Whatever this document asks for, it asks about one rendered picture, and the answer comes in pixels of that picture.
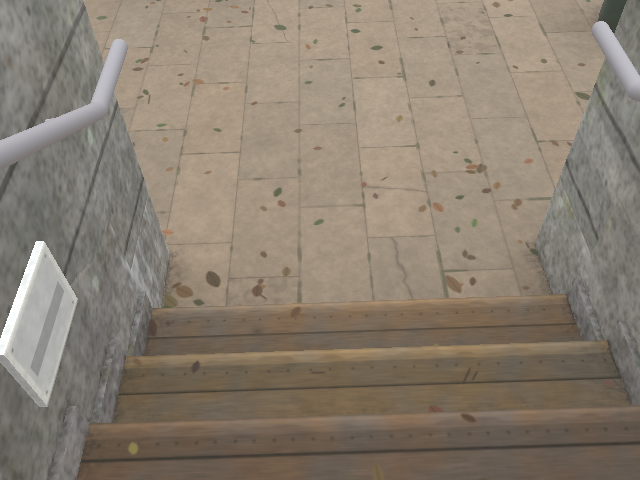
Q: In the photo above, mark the stairs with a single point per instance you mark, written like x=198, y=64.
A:
x=475, y=388

